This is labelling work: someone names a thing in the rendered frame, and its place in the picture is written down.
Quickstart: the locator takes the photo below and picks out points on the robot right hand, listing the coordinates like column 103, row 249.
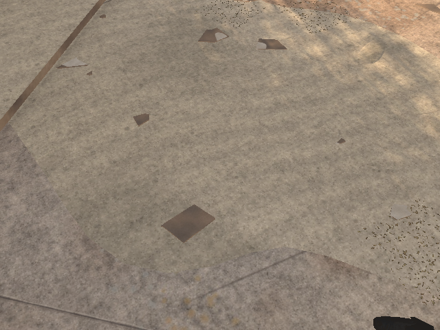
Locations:
column 397, row 323

